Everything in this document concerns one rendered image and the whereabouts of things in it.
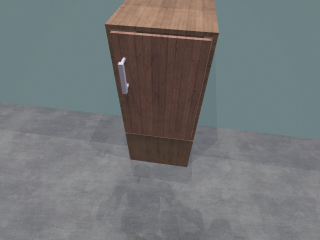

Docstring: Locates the cupboard door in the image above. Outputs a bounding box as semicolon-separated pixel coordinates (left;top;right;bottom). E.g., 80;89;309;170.
110;31;212;141

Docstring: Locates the handle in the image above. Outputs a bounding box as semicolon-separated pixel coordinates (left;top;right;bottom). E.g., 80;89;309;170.
118;57;129;94

